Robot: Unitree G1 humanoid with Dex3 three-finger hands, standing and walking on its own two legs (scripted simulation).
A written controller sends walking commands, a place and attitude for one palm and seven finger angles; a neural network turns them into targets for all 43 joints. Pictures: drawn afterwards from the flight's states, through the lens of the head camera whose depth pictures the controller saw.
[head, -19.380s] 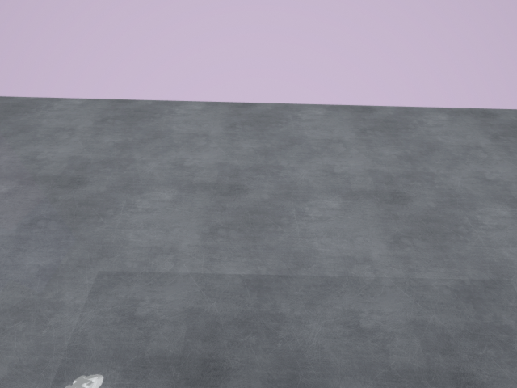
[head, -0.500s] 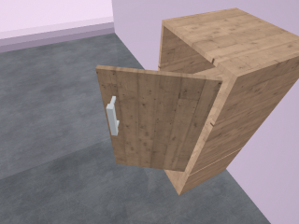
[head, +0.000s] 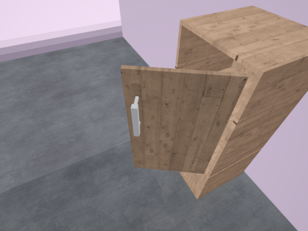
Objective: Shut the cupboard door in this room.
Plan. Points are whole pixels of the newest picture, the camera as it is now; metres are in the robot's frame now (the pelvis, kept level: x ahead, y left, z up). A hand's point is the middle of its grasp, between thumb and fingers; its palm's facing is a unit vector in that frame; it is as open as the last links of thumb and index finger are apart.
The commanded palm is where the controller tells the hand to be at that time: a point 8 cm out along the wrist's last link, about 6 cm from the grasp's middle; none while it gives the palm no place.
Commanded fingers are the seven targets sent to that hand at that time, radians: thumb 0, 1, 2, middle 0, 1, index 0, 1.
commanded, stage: come to a stop and stand still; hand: left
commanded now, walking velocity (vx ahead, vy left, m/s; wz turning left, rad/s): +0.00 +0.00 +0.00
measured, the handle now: (136, 116) +0.47 +0.09 +0.01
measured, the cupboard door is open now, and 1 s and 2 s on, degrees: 57 57 57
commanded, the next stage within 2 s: look again from close up in 0.78 s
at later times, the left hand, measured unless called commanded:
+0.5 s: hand out of the picture +0.03 +0.18 -0.18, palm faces +0.01 -0.99 -0.17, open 7.3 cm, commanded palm none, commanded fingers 0.00 0.90 0.90 -0.20 -0.30 -0.20 -0.30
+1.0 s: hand out of the picture +0.04 +0.17 -0.18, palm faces +0.02 -0.98 -0.17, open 7.3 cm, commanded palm none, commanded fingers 0.00 0.90 0.90 -0.20 -0.30 -0.20 -0.30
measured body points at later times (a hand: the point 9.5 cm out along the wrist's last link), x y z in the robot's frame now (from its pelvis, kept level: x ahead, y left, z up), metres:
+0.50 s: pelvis +0.03 +0.01 +0.00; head +0.05 +0.02 +0.45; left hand +0.03 +0.23 -0.16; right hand +0.05 -0.21 -0.15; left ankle +0.00 +0.07 -0.74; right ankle +0.02 -0.13 -0.74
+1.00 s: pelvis +0.04 +0.00 +0.00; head +0.06 +0.01 +0.45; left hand +0.04 +0.22 -0.16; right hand +0.04 -0.22 -0.15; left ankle +0.00 +0.07 -0.74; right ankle +0.02 -0.13 -0.74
